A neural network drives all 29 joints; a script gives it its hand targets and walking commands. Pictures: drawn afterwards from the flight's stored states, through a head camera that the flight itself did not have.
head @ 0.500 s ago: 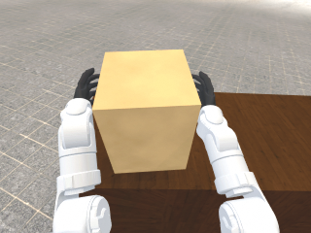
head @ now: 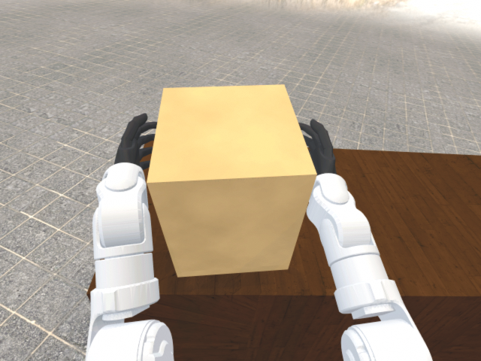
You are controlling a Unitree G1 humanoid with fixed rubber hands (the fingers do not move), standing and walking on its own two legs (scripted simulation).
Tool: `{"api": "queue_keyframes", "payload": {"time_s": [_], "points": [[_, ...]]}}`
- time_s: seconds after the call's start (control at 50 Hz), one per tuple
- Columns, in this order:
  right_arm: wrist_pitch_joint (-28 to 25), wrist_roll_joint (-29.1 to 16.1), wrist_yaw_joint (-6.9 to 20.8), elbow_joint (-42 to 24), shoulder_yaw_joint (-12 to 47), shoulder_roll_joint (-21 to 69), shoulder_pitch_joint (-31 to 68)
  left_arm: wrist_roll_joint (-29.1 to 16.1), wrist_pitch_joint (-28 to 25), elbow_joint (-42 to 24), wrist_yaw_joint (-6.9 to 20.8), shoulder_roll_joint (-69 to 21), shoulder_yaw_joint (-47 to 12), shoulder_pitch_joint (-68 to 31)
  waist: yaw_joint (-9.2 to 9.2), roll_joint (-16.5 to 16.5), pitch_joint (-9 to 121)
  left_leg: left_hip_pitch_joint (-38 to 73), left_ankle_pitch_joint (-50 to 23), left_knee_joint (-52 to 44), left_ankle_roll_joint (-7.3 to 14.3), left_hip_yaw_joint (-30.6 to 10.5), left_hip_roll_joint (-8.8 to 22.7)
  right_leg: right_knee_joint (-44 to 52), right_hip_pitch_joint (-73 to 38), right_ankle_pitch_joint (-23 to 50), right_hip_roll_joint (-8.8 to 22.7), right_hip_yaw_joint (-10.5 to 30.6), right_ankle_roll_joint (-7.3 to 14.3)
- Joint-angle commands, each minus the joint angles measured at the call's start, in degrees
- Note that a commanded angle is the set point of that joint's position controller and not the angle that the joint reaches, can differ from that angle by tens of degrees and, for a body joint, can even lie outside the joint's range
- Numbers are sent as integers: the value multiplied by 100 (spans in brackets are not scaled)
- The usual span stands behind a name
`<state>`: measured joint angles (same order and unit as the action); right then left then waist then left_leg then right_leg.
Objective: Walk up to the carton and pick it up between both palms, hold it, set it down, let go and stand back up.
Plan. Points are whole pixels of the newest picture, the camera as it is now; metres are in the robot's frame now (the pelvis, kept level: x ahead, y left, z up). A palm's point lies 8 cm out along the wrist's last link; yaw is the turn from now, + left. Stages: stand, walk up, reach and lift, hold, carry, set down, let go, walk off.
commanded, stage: hold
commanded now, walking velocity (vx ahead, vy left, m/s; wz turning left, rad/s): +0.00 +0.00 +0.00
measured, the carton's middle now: (229, 183) +0.37 +0.00 +0.15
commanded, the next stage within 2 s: none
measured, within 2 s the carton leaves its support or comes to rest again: neither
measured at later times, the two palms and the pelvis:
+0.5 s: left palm (137, 155) +0.37 +0.14 +0.21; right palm (320, 162) +0.37 -0.15 +0.20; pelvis +0.00 -0.02 +0.00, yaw +0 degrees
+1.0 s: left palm (133, 165) +0.35 +0.15 +0.21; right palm (321, 175) +0.34 -0.14 +0.19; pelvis +0.00 +0.00 +0.00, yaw -1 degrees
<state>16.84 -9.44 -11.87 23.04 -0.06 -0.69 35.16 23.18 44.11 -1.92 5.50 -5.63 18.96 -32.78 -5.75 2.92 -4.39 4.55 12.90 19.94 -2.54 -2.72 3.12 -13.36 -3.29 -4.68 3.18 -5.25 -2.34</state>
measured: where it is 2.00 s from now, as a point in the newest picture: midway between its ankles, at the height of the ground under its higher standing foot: outside the picture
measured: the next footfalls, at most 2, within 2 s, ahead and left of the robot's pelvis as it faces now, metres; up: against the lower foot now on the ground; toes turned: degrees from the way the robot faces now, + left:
none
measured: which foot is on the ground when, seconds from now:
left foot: down 0.00-1.00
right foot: down 0.00-1.00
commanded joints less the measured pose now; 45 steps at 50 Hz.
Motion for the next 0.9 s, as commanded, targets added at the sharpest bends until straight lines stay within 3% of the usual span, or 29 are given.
{"api": "queue_keyframes", "payload": {"time_s": [0.0, 0.04, 0.06, 0.08, 0.14, 0.18, 0.24, 0.28, 0.32, 0.34, 0.4, 0.46, 0.48, 0.52, 0.56, 0.62, 0.66, 0.7, 0.74, 0.76, 0.78, 0.82, 0.88], "points": [[-223, -175, 582, -895, 1738, 2766, 3640, -686, -180, 288, 722, -2480, -2529, -2967, -28, -607, 1164, -1395, -764, -800, 88, 663, -492, -146, -1370, -92, -694, -249, 107], [-238, -177, 611, -925, 1738, 2892, 3922, -601, -135, 553, 764, -2401, -2295, -3077, 110, -460, 1148, -1616, -304, -976, 235, 793, -492, -203, -1529, -271, -624, -197, 96], [-277, -149, 600, -1039, 1724, 3022, 4039, -727, -158, 486, 776, -2446, -2310, -3190, 78, -440, 1317, -1572, -372, -929, 231, 804, -529, -202, -1530, -157, -619, -208, 67], [-293, -190, 587, -1117, 1799, 3059, 4261, -736, -194, 503, 787, -2437, -2269, -3324, 164, -345, 1522, -1481, -483, -872, 250, 757, -550, -196, -1555, -119, -604, -162, 54], [-321, -102, 553, -886, 1764, 3148, 4350, -754, -277, 765, 824, -2428, -2187, -3469, 98, -146, 1582, -1424, -385, -811, 326, 784, -606, -126, -1506, -191, -575, -143, 37], [-416, -265, 498, -1245, 1927, 3199, 4514, -846, -372, 609, 785, -2429, -2275, -3485, 125, -165, 2003, -1266, -695, -677, 254, 800, -664, -188, -1536, 89, -514, -151, 17], [-310, -80, 494, -807, 1696, 3226, 4561, -735, -401, 1110, 826, -2300, -2065, -3670, 95, 44, 1654, -1335, -158, -731, 360, 756, -694, -50, -1407, -357, -500, -118, -12], [-352, -166, 455, -967, 1836, 3244, 4397, -736, -425, 879, 828, -2251, -2012, -3544, 203, 39, 1834, -1312, -377, -739, 355, 784, -682, -145, -1469, -216, -480, -143, -45], [-314, -193, 409, -816, 1856, 3297, 4284, -762, -447, 709, 851, -2213, -2108, -3593, 134, -111, 1901, -1294, -572, -646, 287, 779, -751, -192, -1543, 122, -451, -104, -33], [-285, -198, 400, -757, 1824, 3295, 4230, -725, -444, 776, 883, -2125, -1975, -3564, 111, 52, 1713, -1327, -501, -673, 322, 768, -744, -156, -1471, 142, -448, -109, -79], [-329, -307, 362, -913, 1998, 3239, 4230, -727, -408, 715, 917, -2189, -2005, -3387, 168, -117, 1932, -1168, -906, -571, 251, 741, -724, -235, -1659, 586, -470, -133, -84], [-314, -329, 344, -953, 1921, 3164, 4015, -728, -366, 545, 922, -2296, -2191, -3297, 30, -229, 1843, -1041, -1274, -507, 159, 742, -708, -234, -1652, 765, -544, -161, -35], [-312, -331, 338, -906, 1948, 3095, 3931, -725, -345, 539, 932, -2277, -2160, -3200, 67, -178, 1786, -957, -1467, -453, 142, 688, -715, -237, -1633, 935, -544, -155, -40], [-353, -537, 290, -1401, 2176, 3162, 3868, -896, -381, -11, 903, -2409, -2499, -3121, -84, -271, 2239, -758, -2065, -269, 46, 680, -737, -334, -1875, 1653, -589, -170, -65], [-347, -550, 263, -1491, 2160, 3074, 3793, -939, -347, -104, 871, -2465, -2679, -3033, -171, -406, 2123, -658, -2429, -164, -44, 604, -765, -308, -1786, 1839, -586, -163, -59], [-335, -563, 290, -1569, 2098, 2937, 3687, -847, -312, -153, 819, -2438, -2675, -2843, -147, -453, 1948, -553, -2453, -177, -106, 584, -701, -258, -1672, 1638, -689, -227, -17], [-354, -607, 286, -1595, 2130, 2830, 3388, -920, -271, -481, 792, -2543, -2831, -2658, -224, -638, 1885, -487, -2782, -170, -236, 530, -606, -245, -1531, 1495, -713, -248, 49], [-251, -415, 316, -1372, 1911, 2671, 3296, -842, -177, -278, 816, -2556, -2872, -2698, -339, -612, 1577, -507, -2524, -299, -226, 487, -621, -118, -1396, 1091, -786, -301, 75], [-271, -424, 396, -1609, 1975, 2627, 3321, -862, -175, -346, 801, -2590, -2860, -2633, -213, -581, 1646, -684, -2404, -362, -167, 505, -591, -201, -1471, 919, -864, -339, 157], [-287, -459, 442, -1505, 1963, 2695, 3377, -836, -189, -452, 750, -2621, -2813, -2728, -192, -814, 1665, -636, -2397, -413, -203, 485, -561, -244, -1467, 846, -859, -359, 164], [-311, -416, 458, -1533, 1916, 2654, 3430, -823, -174, -382, 714, -2666, -2886, -2710, -155, -846, 1619, -684, -2401, -390, -252, 487, -542, -243, -1357, 799, -848, -376, 150], [-298, -315, 516, -1407, 1858, 2688, 3392, -920, -164, -378, 724, -2670, -2974, -2855, -248, -862, 1445, -815, -2064, -509, -235, 488, -548, -217, -1306, 484, -826, -349, 176], [-345, -241, 634, -1322, 1724, 2662, 3651, -815, -163, -133, 702, -2768, -2874, -2897, -146, -954, 1461, -1001, -1713, -612, -168, 504, -479, -287, -1290, 273, -828, -349, 222]]}}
